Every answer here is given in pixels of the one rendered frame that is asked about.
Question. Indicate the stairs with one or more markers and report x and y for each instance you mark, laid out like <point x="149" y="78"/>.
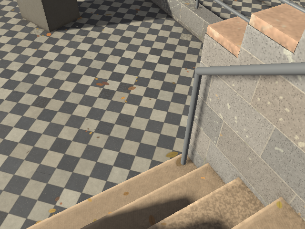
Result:
<point x="175" y="196"/>

